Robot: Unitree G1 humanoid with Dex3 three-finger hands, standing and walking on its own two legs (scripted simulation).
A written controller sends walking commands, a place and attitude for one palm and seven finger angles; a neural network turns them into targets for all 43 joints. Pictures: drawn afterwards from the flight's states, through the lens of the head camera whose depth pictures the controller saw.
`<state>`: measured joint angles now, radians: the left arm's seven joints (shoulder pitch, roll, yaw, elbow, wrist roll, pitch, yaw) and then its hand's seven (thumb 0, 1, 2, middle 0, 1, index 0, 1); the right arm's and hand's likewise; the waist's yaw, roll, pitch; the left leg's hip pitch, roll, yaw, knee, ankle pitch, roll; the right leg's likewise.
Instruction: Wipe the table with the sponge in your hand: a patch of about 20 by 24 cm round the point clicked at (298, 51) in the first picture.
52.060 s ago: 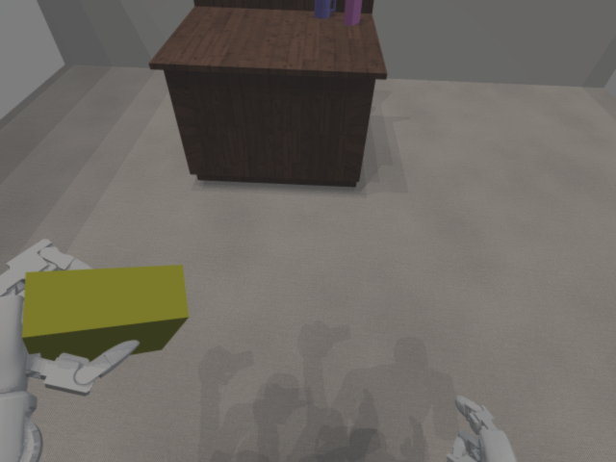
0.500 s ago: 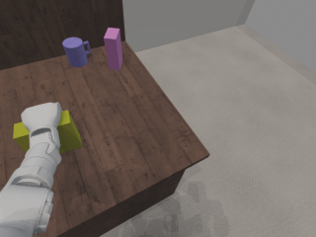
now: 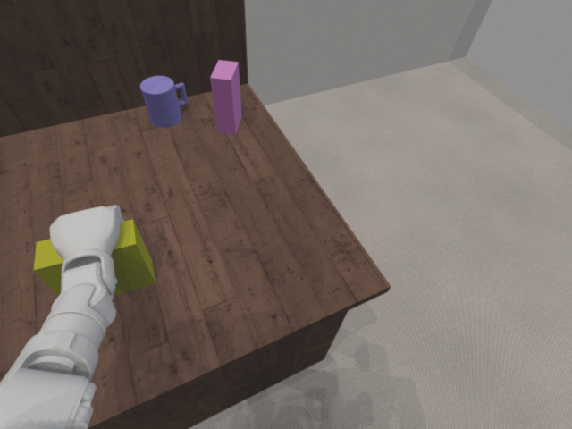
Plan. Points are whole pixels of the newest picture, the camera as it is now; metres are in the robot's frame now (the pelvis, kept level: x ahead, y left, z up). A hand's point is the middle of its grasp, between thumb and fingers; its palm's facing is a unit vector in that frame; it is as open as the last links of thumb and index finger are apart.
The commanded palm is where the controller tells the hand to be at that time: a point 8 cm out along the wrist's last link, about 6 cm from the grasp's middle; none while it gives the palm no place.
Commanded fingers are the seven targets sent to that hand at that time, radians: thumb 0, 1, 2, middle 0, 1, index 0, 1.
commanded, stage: wipe back along the first lane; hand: left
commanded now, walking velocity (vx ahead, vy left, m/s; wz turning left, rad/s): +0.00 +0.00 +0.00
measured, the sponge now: (105, 271) +0.36 +0.32 -0.06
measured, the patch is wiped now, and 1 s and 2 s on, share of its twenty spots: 1.00 1.00 1.00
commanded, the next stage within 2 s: lift the sponge slowly off the table in 1.38 s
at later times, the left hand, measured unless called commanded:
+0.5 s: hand (106, 272) +0.34 +0.29 -0.01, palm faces -0.09 -0.02 -1.00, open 9.3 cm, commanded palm +0.29 +0.27 +0.02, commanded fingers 0.00 0.10 1.30 -1.20 -1.60 -1.20 -1.60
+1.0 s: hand (115, 303) +0.29 +0.27 -0.01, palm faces -0.06 -0.03 -1.00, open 9.3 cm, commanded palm +0.24 +0.24 +0.01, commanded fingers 0.00 0.10 1.30 -1.20 -1.60 -1.20 -1.60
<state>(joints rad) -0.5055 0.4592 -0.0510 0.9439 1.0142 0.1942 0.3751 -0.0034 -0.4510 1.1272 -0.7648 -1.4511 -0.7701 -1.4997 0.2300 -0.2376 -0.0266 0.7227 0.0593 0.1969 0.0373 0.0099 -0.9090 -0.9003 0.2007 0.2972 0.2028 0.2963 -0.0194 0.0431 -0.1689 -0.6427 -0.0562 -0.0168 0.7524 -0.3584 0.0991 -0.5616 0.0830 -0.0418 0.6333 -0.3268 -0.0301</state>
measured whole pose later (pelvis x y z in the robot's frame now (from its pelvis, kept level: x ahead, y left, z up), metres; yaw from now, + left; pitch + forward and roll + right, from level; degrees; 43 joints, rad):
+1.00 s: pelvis +0.01 -0.01 +0.01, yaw +0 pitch +9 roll -3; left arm -0.11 0.33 -0.16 0.51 1.00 0.37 0.38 0.02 -0.44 1.12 -0.74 -1.47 -0.76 -1.52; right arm 0.13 -0.23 -0.01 0.65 0.08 0.18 0.02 0.01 -0.91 -0.90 0.20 0.30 0.20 0.30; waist 0.04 0.06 -0.18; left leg -0.50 -0.06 -0.01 0.70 -0.36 0.09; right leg -0.44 0.08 -0.03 0.62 -0.34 -0.04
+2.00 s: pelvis -0.01 -0.04 +0.01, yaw -1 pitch +4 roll -1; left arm 0.08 0.32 -0.13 0.36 0.97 0.31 0.33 0.01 -0.45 1.12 -0.78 -1.43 -0.80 -1.46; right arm 0.10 -0.24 -0.02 0.68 0.06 0.12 -0.02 0.02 -0.91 -0.90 0.20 0.30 0.20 0.30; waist 0.06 0.06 -0.11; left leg -0.38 -0.04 0.00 0.62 -0.31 0.05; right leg -0.34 0.10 -0.01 0.57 -0.30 -0.08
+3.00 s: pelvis -0.01 -0.04 +0.03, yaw -1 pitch -2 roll +0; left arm 0.09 0.34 -0.18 0.12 0.94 0.41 0.18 0.00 -0.47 1.11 -0.80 -1.40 -0.82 -1.43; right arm 0.03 -0.23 0.02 0.69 0.06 0.12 -0.01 0.02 -0.91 -0.90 0.20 0.30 0.20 0.30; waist 0.09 0.09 -0.06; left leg -0.19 -0.05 0.00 0.46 -0.24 0.06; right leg -0.16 0.09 0.00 0.43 -0.24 -0.07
